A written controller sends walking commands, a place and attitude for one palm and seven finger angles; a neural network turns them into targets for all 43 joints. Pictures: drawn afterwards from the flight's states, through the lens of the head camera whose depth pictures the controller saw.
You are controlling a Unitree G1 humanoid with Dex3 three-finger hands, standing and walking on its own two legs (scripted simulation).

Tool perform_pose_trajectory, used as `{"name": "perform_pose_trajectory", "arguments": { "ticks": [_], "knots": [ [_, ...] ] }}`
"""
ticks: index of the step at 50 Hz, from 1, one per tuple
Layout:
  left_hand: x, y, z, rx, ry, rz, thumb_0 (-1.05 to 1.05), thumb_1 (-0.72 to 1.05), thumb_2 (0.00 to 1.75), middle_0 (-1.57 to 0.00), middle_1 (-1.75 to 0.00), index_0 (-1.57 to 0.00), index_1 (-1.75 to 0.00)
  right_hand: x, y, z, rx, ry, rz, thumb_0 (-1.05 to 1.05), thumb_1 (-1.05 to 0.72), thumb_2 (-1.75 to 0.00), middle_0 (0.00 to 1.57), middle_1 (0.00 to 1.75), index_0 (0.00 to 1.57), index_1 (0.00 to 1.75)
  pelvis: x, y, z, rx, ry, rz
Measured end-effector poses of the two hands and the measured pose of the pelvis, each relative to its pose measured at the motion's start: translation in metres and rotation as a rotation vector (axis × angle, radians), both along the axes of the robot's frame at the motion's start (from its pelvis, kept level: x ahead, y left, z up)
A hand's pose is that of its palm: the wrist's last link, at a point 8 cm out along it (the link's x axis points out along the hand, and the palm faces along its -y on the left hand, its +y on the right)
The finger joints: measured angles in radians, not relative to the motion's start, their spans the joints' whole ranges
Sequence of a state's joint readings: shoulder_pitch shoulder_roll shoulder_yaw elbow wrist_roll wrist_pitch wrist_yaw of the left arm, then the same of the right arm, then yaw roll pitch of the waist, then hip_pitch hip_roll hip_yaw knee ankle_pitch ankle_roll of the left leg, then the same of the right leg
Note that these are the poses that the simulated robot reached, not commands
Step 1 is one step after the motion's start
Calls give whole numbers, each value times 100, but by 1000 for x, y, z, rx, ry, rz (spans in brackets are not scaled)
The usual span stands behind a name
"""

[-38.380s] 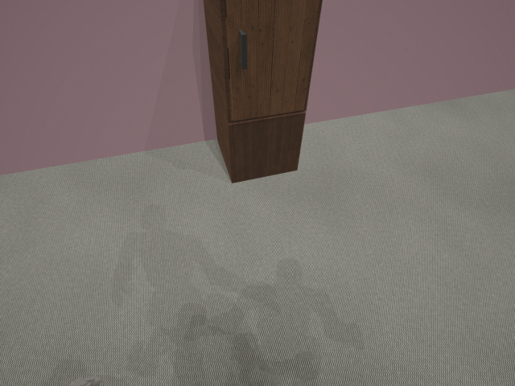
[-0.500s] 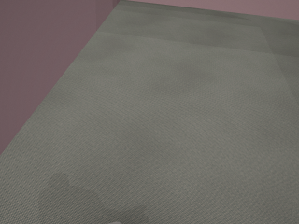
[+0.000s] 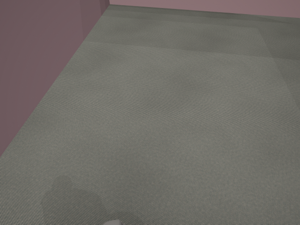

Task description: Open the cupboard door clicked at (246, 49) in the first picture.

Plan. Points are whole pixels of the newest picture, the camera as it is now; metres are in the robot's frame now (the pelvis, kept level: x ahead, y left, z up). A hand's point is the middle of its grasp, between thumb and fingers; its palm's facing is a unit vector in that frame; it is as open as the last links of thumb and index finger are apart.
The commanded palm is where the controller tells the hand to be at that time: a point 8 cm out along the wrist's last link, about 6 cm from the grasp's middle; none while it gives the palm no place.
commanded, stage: turn to face it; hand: left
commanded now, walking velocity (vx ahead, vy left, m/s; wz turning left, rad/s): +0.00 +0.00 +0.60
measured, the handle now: out of the picture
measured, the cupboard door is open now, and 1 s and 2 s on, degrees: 48 48 48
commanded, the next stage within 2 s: none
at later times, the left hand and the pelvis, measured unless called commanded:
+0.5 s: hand (91, 215) +0.18 +0.19 -0.16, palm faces +0.30 -0.92 -0.27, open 7.4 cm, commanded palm none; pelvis +0.12 -0.04 -0.02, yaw +16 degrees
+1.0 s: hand out of the picture +0.12 +0.18 -0.17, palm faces +0.59 -0.76 -0.27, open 7.4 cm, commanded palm none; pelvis +0.18 -0.05 -0.01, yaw +35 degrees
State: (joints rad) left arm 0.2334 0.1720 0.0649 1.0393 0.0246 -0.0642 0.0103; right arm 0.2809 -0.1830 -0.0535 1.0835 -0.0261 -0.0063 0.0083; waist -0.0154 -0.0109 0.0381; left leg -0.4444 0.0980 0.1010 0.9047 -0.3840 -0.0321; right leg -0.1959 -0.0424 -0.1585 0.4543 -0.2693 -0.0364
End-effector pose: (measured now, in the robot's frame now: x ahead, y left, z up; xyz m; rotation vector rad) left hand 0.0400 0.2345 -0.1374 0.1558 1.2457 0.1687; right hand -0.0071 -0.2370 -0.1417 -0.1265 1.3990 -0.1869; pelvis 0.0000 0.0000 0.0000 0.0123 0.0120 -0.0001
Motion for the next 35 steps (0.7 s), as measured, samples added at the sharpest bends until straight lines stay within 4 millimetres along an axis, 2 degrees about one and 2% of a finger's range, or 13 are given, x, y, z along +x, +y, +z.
{"name": "perform_pose_trajectory", "arguments": {
  "ticks": [3,6,9,12,16,20,23,25,29,32,35],
  "knots": [
    [3,-2,-6,-24,55,24,0,94,90,-20,-30,-21,-30,57,5,5,-2,-73,44,0,-91,-90,20,30,19,30,25,1,1,-6,-4,21],
    [6,-2,-20,-51,99,67,0,93,90,-20,-30,-21,-30,111,14,2,-7,-131,105,0,-91,-90,20,30,19,30,49,7,-8,-20,-20,47],
    [14,1,-36,-62,133,100,0,92,90,-20,-30,-21,-30,154,21,-6,-23,-187,147,0,-90,-90,20,30,19,30,69,13,-21,-31,-25,64],
    [34,5,-35,-52,118,131,1,92,90,-20,-30,-20,-30,180,24,-4,-28,-199,186,0,-90,-90,20,30,20,30,80,11,-20,-27,-16,101],
    [71,8,-19,-27,17,175,1,91,90,-20,-30,-20,-30,201,20,-2,-20,-174,247,0,-90,-90,20,30,20,30,89,3,-13,-29,-2,153],
    [101,7,-2,16,-75,195,1,91,90,-20,-30,-20,-30,220,5,-3,-7,-157,282,0,-90,-90,20,30,20,30,100,-13,-10,-34,5,206],
    [113,3,4,63,-130,213,1,91,90,-20,-30,-20,-30,239,-13,-10,1,-151,298,0,-90,-90,20,30,20,30,111,-30,-15,-17,14,249],
    [112,-1,7,89,-138,234,1,91,90,-20,-30,-20,-30,253,-24,-12,-1,-144,316,0,-90,-90,20,30,20,30,117,-38,-16,-5,13,276],
    [98,-13,14,95,-92,293,1,91,90,-20,-30,-20,-30,287,-36,-1,-16,-141,366,0,-90,-90,20,30,20,30,131,-45,-7,12,11,339],
    [85,-22,13,76,-53,334,1,91,90,-20,-30,-20,-30,313,-33,8,-23,-152,417,0,-90,-90,20,30,20,30,142,-47,-2,30,16,382],
    [68,-29,6,49,-16,382,1,91,90,-20,-30,-21,-30,340,-20,13,-28,-168,488,0,-91,-90,20,30,19,30,148,-46,-2,34,19,423]
  ]
}}
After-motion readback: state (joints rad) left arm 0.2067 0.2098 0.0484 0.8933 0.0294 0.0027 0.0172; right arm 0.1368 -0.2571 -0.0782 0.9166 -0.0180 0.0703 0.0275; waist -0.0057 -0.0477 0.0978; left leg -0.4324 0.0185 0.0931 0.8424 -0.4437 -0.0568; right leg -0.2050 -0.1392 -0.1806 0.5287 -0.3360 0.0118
